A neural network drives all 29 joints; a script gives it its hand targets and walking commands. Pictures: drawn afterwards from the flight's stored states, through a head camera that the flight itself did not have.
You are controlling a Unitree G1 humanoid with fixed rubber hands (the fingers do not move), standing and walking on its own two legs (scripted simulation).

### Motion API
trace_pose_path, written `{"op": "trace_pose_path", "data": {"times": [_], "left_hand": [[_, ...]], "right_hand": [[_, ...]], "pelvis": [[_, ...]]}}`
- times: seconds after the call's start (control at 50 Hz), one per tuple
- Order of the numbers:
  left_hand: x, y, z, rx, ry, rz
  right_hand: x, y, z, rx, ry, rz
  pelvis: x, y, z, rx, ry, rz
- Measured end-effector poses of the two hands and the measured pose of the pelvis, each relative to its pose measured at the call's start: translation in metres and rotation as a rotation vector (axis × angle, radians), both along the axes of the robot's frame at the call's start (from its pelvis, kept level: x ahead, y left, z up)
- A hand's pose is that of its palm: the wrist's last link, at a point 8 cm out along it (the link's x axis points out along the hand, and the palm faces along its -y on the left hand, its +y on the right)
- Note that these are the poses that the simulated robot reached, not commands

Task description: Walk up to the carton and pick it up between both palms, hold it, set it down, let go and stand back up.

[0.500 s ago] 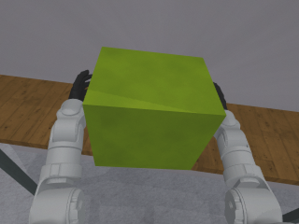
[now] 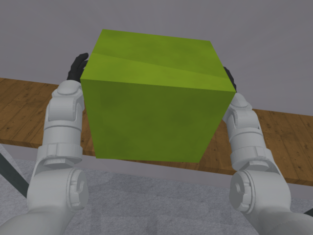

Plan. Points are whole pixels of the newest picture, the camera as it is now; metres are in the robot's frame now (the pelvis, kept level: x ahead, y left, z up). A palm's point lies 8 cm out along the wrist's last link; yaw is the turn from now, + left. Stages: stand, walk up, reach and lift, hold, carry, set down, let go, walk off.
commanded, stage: reach and lift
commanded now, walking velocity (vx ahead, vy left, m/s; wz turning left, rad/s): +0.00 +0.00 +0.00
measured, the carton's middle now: (153, 99) +0.42 -0.02 +0.15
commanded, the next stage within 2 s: hold in 1.82 s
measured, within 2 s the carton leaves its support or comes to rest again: neither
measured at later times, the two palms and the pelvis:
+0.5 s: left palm (73, 74) +0.41 +0.17 +0.24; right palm (234, 81) +0.39 -0.21 +0.23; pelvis +0.02 +0.00 +0.00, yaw -1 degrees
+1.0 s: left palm (66, 72) +0.38 +0.17 +0.26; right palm (240, 74) +0.37 -0.20 +0.26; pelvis +0.01 +0.01 +0.00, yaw -2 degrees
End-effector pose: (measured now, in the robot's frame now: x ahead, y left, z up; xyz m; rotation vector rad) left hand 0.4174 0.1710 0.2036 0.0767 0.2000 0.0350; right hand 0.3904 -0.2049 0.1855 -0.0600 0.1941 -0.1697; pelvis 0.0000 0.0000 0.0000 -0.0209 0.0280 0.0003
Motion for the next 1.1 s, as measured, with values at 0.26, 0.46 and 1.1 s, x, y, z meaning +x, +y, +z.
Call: {"op": "trace_pose_path", "data": {"times": [0.26, 0.46, 1.1], "left_hand": [[-0.001, -0.002, 0.013, -0.008, -0.023, 0.006], [-0.006, -0.002, 0.031, -0.014, -0.042, 0.012], [-0.035, 0.003, 0.060, -0.039, -0.054, 0.033]], "right_hand": [[0.001, -0.002, 0.015, 0.012, -0.027, -0.007], [0.002, -0.002, 0.040, 0.029, -0.049, -0.008], [-0.018, 0.003, 0.081, 0.062, -0.061, 0.000]], "pelvis": [[0.007, -0.003, 0.000, -0.001, -0.005, 0.000], [0.014, -0.001, 0.001, -0.002, -0.032, -0.007], [0.009, 0.006, 0.001, -0.005, -0.069, -0.032]]}}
